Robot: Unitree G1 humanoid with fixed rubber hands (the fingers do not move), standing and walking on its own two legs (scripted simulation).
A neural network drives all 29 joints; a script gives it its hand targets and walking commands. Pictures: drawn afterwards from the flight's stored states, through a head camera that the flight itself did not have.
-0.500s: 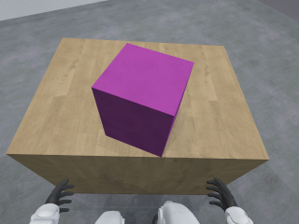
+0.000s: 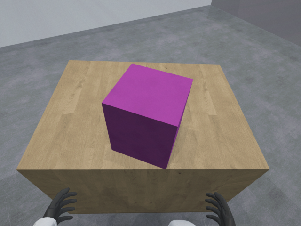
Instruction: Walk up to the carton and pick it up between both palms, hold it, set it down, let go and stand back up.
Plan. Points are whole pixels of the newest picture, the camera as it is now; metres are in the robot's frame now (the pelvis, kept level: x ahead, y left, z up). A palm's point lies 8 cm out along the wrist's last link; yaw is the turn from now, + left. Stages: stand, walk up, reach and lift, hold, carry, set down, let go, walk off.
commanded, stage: reach and lift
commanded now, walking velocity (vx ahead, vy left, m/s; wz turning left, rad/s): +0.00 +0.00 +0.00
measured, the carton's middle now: (149, 117) +0.44 +0.00 +0.00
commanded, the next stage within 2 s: none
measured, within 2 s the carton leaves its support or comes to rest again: neither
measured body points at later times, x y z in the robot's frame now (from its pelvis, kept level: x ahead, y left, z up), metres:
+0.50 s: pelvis +0.03 +0.03 +0.01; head +0.03 +0.05 +0.46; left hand +0.19 +0.28 -0.06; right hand +0.17 -0.17 -0.05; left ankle -0.02 +0.12 -0.72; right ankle +0.06 -0.11 -0.72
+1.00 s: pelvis +0.03 +0.07 +0.01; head +0.02 +0.09 +0.45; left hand +0.22 +0.30 -0.02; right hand +0.20 -0.13 -0.03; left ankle -0.02 +0.12 -0.72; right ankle +0.06 -0.11 -0.72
